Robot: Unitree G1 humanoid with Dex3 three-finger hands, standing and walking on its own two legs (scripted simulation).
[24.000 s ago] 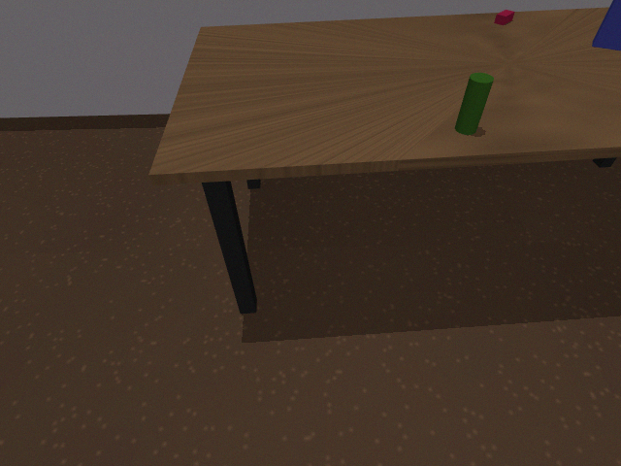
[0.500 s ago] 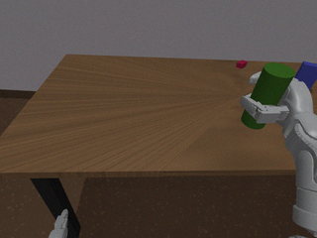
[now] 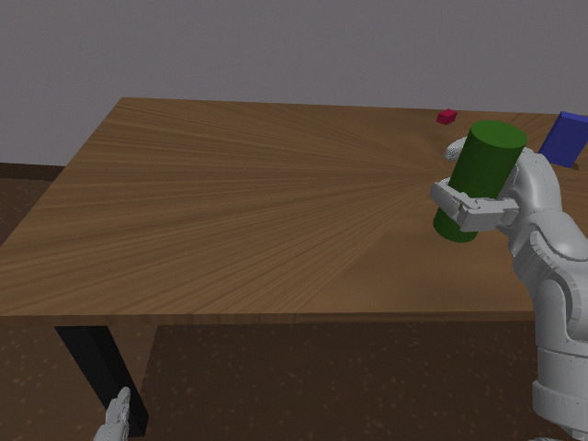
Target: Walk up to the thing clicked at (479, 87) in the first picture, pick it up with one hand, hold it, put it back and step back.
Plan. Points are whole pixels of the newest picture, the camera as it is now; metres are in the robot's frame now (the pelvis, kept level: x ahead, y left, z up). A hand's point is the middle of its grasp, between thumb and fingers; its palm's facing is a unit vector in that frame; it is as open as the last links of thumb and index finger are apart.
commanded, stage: hold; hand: right
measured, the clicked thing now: (474, 185) +0.33 -0.17 +0.26
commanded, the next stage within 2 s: crouch in 0.32 s
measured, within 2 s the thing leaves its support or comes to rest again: neither
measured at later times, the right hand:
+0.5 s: hand (455, 184) +0.34 -0.16 +0.25, palm faces +0.08 +1.00 -0.02, open 7.4 cm
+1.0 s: hand (424, 201) +0.40 -0.16 +0.18, palm faces +0.13 +0.99 +0.01, open 7.3 cm
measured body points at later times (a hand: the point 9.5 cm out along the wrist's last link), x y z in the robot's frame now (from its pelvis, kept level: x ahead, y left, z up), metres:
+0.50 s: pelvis +0.00 +0.00 +0.00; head -0.04 +0.04 +0.45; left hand +0.18 +0.26 -0.08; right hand +0.33 -0.21 +0.26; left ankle +0.03 +0.10 -0.74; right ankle +0.00 -0.11 -0.74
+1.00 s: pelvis +0.00 +0.00 +0.00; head -0.01 +0.02 +0.45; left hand +0.15 +0.27 -0.08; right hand +0.39 -0.21 +0.18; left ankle +0.03 +0.10 -0.74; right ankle +0.00 -0.11 -0.74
